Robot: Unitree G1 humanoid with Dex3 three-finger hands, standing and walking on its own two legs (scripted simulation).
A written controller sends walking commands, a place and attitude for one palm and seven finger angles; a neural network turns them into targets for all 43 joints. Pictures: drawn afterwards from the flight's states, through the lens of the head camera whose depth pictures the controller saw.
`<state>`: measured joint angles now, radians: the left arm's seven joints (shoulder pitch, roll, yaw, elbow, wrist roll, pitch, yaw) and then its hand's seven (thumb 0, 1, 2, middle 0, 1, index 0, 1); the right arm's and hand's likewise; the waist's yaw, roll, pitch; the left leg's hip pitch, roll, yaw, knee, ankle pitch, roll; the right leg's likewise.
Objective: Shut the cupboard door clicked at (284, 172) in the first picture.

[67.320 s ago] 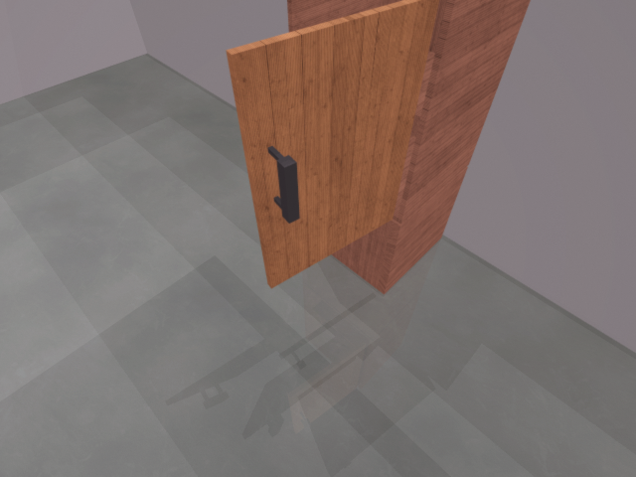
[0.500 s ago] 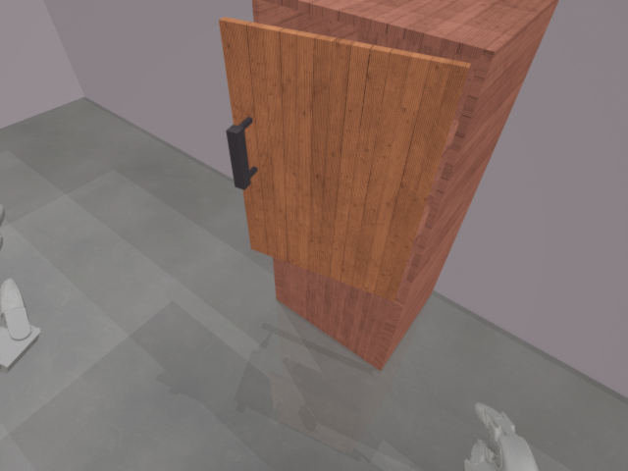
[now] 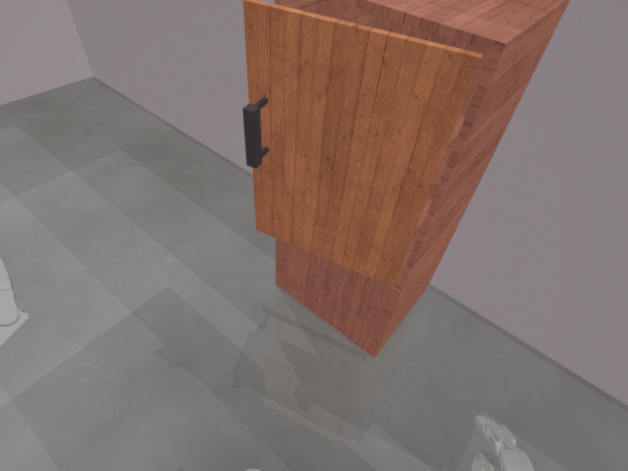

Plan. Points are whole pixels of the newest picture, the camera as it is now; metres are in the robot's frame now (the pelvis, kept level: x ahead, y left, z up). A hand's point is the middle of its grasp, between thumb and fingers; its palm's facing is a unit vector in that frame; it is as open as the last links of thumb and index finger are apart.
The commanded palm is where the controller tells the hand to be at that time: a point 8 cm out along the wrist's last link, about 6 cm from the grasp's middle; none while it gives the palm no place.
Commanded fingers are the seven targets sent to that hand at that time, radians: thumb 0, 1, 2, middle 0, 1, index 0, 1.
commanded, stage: step back with the hand held close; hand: left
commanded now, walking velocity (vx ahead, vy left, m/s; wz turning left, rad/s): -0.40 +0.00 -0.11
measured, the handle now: (258, 132) +0.77 +0.14 +0.02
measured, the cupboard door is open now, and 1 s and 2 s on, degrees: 13 13 13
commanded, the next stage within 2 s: stop stepping back and stand still in 0.30 s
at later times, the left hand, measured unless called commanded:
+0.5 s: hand out of the picture +0.14 +0.30 +0.18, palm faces +0.39 -0.81 -0.43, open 7.4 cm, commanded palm +0.07 +0.32 +0.19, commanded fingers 0.00 0.90 0.90 -0.20 -0.30 -0.20 -0.30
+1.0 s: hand out of the picture +0.11 +0.29 +0.18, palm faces +0.40 -0.85 -0.35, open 7.4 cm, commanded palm +0.03 +0.33 +0.19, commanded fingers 0.00 0.90 0.90 -0.20 -0.30 -0.20 -0.30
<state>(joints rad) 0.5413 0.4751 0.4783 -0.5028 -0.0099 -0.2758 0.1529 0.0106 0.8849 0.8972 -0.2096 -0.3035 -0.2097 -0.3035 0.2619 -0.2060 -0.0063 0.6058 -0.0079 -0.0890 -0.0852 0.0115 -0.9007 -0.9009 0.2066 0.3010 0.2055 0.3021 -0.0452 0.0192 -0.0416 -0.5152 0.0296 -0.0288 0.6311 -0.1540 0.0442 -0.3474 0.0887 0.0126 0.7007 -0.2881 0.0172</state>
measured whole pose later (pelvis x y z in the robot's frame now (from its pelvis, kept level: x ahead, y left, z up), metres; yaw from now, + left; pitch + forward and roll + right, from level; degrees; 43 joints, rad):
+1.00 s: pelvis -0.13 +0.04 -0.01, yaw -5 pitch -2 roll -1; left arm 0.43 0.42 0.45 -0.43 -0.07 -0.15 0.16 0.01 0.89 0.90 -0.20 -0.30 -0.20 -0.30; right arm 0.29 -0.20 0.01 0.68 -0.02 -0.08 -0.09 0.01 -0.90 -0.90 0.20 0.30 0.20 0.30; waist -0.06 -0.02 -0.04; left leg -0.47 -0.01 0.09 0.54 -0.06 0.03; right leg -0.11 0.06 -0.01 0.66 -0.56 -0.05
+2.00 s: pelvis -0.15 +0.06 +0.02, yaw -4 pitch -2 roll -1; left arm 0.36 0.19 0.01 1.16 0.01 0.02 0.02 0.00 0.92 0.90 -0.19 -0.30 -0.19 -0.30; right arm 0.34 -0.15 0.00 1.14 -0.02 0.03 -0.03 0.01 -0.91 -0.90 0.20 0.30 0.20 0.30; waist -0.01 0.01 0.03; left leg -0.27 0.01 0.03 0.42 -0.13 0.02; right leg -0.13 0.03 -0.01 0.42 -0.26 -0.02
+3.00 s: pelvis -0.14 +0.06 +0.02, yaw -5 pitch -2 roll +0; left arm 0.26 0.22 0.01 1.14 0.02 0.00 0.02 0.00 0.91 0.90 -0.20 -0.30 -0.20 -0.30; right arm 0.22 -0.22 -0.01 1.12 -0.02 0.01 -0.03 0.00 -0.91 -0.90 0.20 0.30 0.20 0.30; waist -0.01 0.00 0.04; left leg -0.21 0.00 0.04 0.38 -0.13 0.02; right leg -0.08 0.01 0.01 0.37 -0.26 -0.01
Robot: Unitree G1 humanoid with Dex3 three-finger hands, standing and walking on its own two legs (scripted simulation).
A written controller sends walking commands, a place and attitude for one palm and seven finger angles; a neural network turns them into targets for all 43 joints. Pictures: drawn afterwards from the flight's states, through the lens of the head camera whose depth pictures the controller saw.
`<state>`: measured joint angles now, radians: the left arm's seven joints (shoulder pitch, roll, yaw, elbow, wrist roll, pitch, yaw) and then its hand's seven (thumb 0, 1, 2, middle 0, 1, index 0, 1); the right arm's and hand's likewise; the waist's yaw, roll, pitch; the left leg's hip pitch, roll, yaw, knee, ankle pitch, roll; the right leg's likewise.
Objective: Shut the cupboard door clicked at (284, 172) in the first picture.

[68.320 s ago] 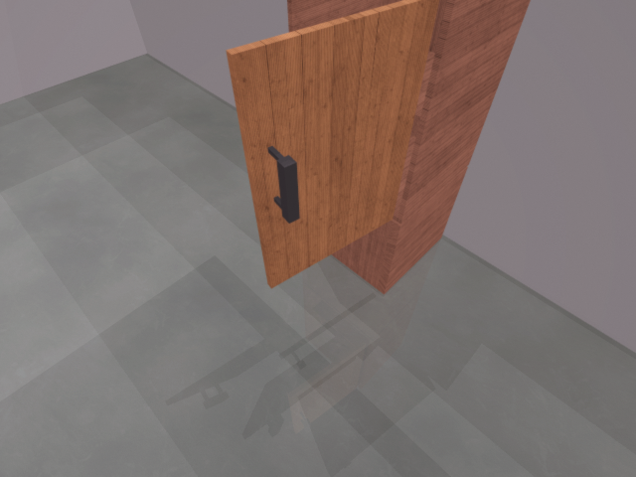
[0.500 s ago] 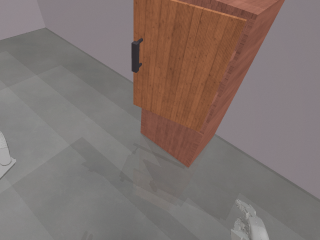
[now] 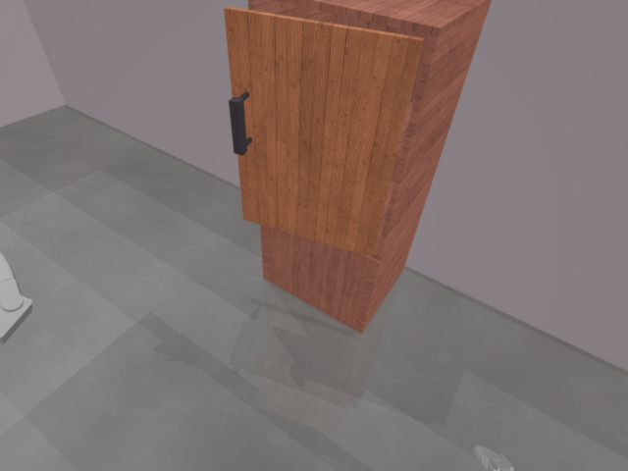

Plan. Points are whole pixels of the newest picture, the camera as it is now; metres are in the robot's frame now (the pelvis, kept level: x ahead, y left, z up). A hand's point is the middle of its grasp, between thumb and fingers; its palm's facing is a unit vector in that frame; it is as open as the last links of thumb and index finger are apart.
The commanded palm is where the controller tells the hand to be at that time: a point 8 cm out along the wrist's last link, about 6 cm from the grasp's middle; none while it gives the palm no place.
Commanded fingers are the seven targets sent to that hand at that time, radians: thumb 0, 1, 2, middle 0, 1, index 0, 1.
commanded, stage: stop stepping back and stand still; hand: left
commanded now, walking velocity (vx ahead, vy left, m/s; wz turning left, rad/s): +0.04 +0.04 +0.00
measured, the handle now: (242, 123) +0.89 +0.17 +0.03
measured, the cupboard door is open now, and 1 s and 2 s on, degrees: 13 13 13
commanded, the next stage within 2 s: let the arm hang, fingers relaxed in 0.20 s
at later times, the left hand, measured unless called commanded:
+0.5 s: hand out of the picture +0.14 +0.21 -0.08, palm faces -0.03 -0.94 -0.33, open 7.4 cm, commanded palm none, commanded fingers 0.00 0.90 0.90 -0.20 -0.30 -0.20 -0.30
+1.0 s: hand out of the picture -0.08 +0.20 -0.15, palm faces +0.03 -0.98 -0.22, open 7.3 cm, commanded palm none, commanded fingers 0.00 0.90 0.90 -0.20 -0.30 -0.20 -0.30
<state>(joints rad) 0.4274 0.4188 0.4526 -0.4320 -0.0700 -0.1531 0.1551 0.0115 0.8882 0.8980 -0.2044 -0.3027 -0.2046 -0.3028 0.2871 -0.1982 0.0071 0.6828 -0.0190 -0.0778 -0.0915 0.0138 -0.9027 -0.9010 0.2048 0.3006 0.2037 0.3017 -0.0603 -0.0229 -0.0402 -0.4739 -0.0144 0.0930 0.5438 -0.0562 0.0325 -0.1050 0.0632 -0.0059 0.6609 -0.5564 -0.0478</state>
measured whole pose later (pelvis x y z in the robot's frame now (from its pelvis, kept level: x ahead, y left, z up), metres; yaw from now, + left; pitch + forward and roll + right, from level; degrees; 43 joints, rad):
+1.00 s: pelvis -0.02 +0.02 +0.03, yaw +1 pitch -2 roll -1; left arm 0.36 0.19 0.01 1.16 0.01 0.02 0.02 0.00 0.92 0.90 -0.19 -0.30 -0.19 -0.30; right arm 0.34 -0.15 0.00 1.14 -0.02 0.03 -0.03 0.01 -0.91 -0.90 0.20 0.30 0.20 0.30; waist -0.01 0.01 0.03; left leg -0.27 0.01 0.03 0.42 -0.13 0.02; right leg -0.13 0.03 -0.01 0.42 -0.26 -0.02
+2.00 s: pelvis -0.01 +0.02 +0.03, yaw +0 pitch -2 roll +0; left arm 0.26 0.22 0.01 1.14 0.02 0.00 0.02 0.00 0.91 0.90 -0.20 -0.30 -0.20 -0.30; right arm 0.22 -0.22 -0.01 1.12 -0.02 0.01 -0.03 0.00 -0.91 -0.90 0.20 0.30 0.20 0.30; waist -0.01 0.00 0.04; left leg -0.21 0.00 0.04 0.38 -0.13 0.02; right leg -0.08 0.01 0.01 0.37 -0.26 -0.01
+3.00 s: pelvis -0.01 -0.03 +0.02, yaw +28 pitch +0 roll +2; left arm 0.21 0.23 0.05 0.90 0.04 0.03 0.03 0.00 0.91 0.90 -0.20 -0.30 -0.20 -0.30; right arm 0.21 -0.27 -0.09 0.91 -0.03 0.08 0.02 0.00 -0.91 -0.90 0.20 0.30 0.20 0.30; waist -0.04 0.00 0.09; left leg -0.52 -0.03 -0.01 1.02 -0.43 -0.05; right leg -0.21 -0.08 -0.07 0.54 -0.34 -0.01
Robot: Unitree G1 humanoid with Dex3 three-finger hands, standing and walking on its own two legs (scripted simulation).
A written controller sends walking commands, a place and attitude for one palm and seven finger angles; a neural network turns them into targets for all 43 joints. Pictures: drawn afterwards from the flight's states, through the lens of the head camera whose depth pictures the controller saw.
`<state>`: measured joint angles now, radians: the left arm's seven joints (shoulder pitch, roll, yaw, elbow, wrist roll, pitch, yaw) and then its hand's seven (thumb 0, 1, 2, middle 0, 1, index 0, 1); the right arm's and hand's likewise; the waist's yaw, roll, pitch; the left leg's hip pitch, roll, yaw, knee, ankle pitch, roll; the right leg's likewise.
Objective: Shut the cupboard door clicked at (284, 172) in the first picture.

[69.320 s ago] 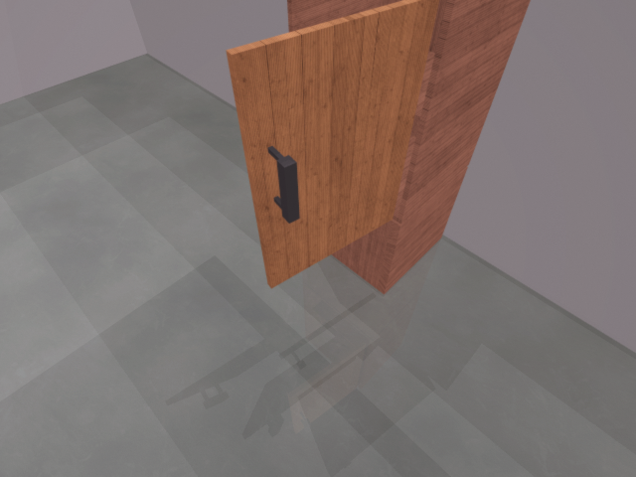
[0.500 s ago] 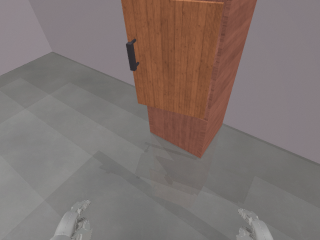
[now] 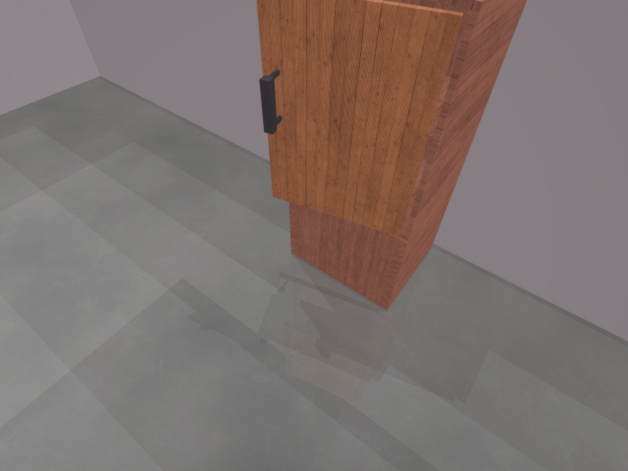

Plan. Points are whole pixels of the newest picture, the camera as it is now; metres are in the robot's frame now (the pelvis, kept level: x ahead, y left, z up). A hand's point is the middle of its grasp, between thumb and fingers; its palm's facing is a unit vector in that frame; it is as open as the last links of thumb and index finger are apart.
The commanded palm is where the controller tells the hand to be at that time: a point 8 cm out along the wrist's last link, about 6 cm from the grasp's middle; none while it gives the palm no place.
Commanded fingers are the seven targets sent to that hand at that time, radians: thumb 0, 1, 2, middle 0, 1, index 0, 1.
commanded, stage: let the arm hang, fingers relaxed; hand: left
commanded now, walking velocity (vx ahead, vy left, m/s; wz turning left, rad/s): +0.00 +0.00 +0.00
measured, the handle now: (273, 101) +0.91 +0.14 +0.00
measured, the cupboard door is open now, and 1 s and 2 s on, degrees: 13 13 13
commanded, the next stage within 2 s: look to check the result in 0.40 s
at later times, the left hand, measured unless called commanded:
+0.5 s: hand out of the picture -0.01 +0.18 -0.18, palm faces +0.01 -0.98 -0.17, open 7.4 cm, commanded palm none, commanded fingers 0.00 0.90 0.90 -0.20 -0.30 -0.20 -0.30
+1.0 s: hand out of the picture +0.02 +0.20 -0.17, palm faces -0.01 -0.97 -0.24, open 7.4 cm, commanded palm none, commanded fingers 0.00 0.90 0.90 -0.20 -0.30 -0.20 -0.30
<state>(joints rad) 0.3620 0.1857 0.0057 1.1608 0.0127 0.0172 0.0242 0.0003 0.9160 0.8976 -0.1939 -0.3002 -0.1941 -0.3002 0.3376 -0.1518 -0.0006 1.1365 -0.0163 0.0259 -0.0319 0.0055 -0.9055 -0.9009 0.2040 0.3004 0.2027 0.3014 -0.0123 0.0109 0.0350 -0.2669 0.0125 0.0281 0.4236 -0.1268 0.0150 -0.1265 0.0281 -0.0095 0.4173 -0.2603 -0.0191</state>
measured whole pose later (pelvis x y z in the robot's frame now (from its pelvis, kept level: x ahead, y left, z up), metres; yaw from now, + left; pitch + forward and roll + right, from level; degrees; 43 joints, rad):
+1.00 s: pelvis +0.01 +0.01 +0.00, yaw -1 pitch -2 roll +0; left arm 0.26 0.22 0.01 1.14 0.02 0.00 0.02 0.00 0.91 0.90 -0.20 -0.30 -0.20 -0.30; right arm 0.22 -0.22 -0.01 1.12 -0.02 0.01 -0.03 0.00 -0.91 -0.90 0.20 0.30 0.20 0.30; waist -0.01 0.00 0.04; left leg -0.21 0.00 0.04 0.38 -0.13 0.02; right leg -0.08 0.01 0.01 0.37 -0.26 -0.01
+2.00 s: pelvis +0.01 -0.05 +0.00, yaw +27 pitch +0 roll +2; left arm 0.21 0.23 0.05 0.90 0.04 0.03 0.03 0.00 0.91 0.90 -0.20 -0.30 -0.20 -0.30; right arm 0.21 -0.27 -0.09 0.91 -0.03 0.08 0.02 0.00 -0.91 -0.90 0.20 0.30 0.20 0.30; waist -0.04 0.00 0.09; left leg -0.52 -0.03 -0.01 1.02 -0.43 -0.05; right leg -0.21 -0.08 -0.07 0.54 -0.34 -0.01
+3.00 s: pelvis +0.06 +0.03 -0.02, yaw +66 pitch -1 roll +1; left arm 0.33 0.23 0.08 0.99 0.04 0.02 -0.02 0.01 0.91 0.90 -0.20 -0.30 -0.20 -0.30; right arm 0.14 -0.19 -0.03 0.88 -0.03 -0.03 0.01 0.00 -0.91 -0.90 0.20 0.30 0.20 0.30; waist 0.02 -0.05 0.11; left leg -0.32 0.00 0.11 0.60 -0.27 0.05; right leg -0.45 -0.16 -0.08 1.15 -0.41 0.04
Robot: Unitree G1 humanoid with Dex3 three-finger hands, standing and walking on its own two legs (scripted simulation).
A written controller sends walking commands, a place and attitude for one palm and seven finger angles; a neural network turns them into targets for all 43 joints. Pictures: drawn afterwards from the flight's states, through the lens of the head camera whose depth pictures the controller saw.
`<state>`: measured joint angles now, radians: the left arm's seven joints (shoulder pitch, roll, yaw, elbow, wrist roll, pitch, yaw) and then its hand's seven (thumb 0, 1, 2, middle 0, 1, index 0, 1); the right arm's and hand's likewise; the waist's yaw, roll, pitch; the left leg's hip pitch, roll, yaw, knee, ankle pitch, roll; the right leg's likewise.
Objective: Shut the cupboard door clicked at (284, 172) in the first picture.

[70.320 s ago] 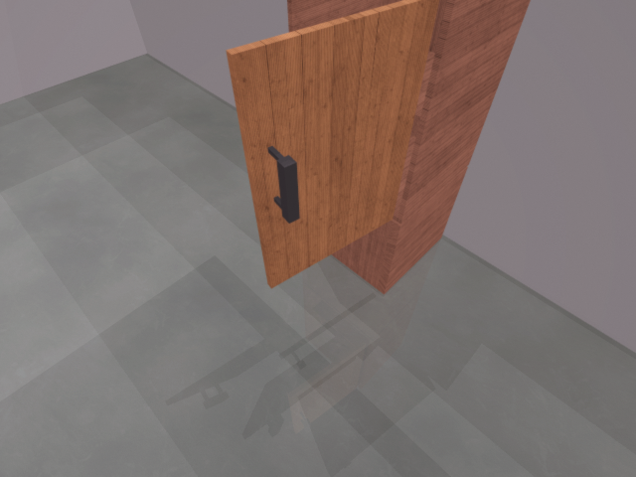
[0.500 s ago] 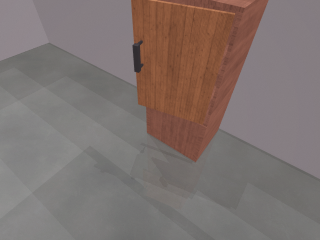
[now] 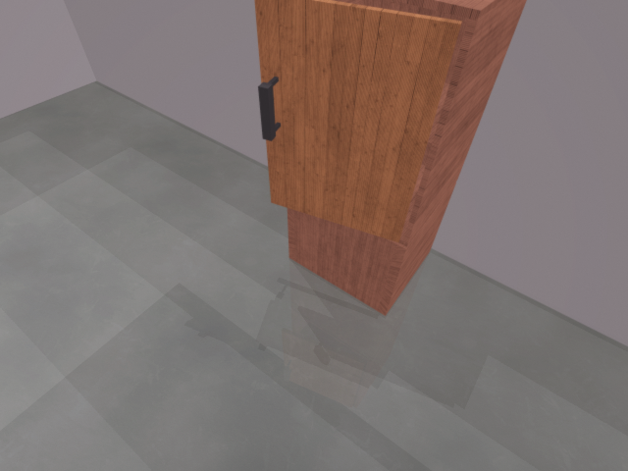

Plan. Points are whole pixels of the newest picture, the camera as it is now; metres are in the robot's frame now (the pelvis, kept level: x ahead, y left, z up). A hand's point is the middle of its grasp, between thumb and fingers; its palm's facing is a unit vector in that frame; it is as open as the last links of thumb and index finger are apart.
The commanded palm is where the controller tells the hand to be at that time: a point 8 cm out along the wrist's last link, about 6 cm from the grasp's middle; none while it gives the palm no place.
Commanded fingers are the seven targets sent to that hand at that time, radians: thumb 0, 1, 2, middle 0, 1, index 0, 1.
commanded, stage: walk to a spot facing it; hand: left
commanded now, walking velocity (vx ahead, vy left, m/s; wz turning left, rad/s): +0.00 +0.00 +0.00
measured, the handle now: (271, 108) +0.90 +0.15 +0.00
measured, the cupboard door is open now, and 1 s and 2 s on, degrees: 13 13 13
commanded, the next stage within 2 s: none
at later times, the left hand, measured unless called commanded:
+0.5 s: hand out of the picture +0.02 +0.21 -0.20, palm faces +0.17 -0.96 -0.23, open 7.4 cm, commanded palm none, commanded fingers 0.00 0.90 0.90 -0.20 -0.30 -0.20 -0.30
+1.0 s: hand out of the picture -0.03 +0.17 -0.16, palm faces +0.42 -0.85 -0.32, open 7.4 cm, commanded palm none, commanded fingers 0.00 0.90 0.90 -0.20 -0.30 -0.20 -0.30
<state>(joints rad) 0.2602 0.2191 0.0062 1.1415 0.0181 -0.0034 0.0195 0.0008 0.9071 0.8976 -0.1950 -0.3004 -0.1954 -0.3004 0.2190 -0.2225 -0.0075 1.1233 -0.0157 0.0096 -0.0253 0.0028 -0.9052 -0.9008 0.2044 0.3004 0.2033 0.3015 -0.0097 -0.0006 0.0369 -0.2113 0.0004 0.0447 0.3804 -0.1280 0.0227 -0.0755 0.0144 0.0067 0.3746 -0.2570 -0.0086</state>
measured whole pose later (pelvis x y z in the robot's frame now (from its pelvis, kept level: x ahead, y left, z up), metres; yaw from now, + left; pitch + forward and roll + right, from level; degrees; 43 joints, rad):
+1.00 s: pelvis +0.00 -0.06 -0.01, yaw +28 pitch +0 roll +2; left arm 0.21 0.23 0.05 0.90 0.04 0.03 0.03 0.00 0.91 0.90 -0.20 -0.30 -0.20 -0.30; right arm 0.21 -0.27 -0.09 0.91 -0.03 0.08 0.02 0.00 -0.91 -0.90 0.20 0.30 0.20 0.30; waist -0.04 0.00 0.09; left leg -0.52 -0.03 -0.01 1.02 -0.43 -0.05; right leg -0.21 -0.08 -0.07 0.54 -0.34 -0.01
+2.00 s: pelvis +0.04 +0.02 -0.02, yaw +67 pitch -1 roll +1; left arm 0.33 0.23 0.08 0.99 0.04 0.02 -0.02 0.01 0.91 0.90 -0.20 -0.30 -0.20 -0.30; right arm 0.14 -0.19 -0.03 0.88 -0.03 -0.03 0.01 0.00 -0.91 -0.90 0.20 0.30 0.20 0.30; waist 0.02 -0.05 0.11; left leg -0.32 0.00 0.11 0.60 -0.27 0.05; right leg -0.45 -0.16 -0.08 1.15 -0.41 0.04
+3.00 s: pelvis +0.16 +0.25 -0.01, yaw +82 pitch -1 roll -1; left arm 0.32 0.18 0.05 1.00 0.03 0.06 0.00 0.00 0.91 0.90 -0.19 -0.30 -0.19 -0.30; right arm 0.03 -0.16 0.01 0.92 -0.03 0.04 -0.01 0.00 -0.90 -0.90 0.21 0.30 0.21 0.30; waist 0.07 0.01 0.08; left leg -0.28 0.09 0.18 0.57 -0.27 0.02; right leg -0.35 -0.06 -0.06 0.81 -0.42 0.03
